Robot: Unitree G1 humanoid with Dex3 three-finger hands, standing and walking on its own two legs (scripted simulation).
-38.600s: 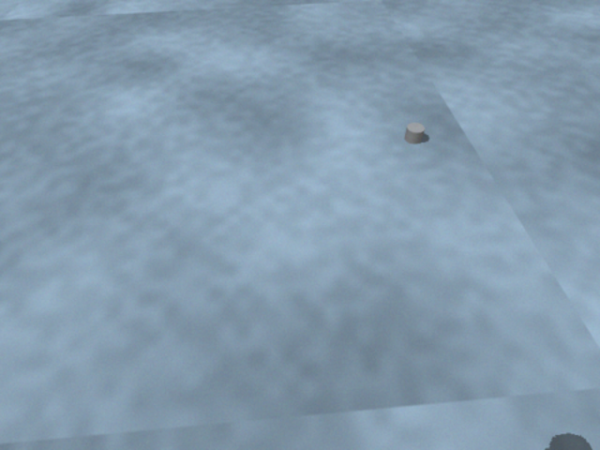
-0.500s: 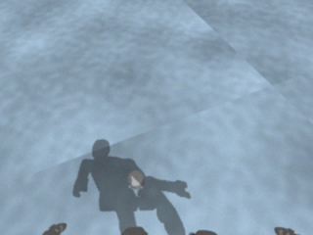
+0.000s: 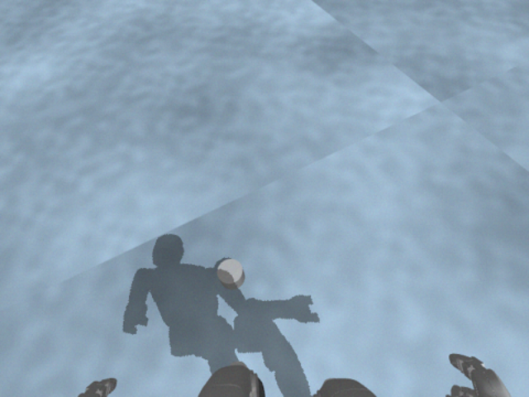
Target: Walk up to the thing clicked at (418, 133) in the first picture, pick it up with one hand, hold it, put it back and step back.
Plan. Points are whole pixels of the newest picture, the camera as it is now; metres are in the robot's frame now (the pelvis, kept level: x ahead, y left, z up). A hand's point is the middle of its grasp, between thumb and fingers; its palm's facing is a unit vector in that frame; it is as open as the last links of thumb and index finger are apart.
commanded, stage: step back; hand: left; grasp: from above
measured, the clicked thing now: (231, 274) +0.54 +0.18 -0.71
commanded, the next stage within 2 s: none
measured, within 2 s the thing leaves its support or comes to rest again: neither
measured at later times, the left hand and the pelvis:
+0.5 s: hand out of the picture -0.04 +0.28 -0.14, palm faces +0.05 -0.94 -0.34, open 7.4 cm; pelvis -0.14 +0.01 +0.02, yaw +3 degrees
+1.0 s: hand out of the picture -0.23 +0.23 -0.11, palm faces +0.00 -0.89 -0.45, open 7.4 cm; pelvis -0.31 -0.04 +0.02, yaw +0 degrees
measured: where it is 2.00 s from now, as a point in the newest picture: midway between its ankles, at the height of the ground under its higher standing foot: outside the picture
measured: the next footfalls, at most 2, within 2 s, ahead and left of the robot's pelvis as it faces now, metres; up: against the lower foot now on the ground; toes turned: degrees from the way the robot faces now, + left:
left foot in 0.34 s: -0.07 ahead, +0.13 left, +0.00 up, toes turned +0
right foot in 0.74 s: -0.24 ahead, -0.15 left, +0.00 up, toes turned +1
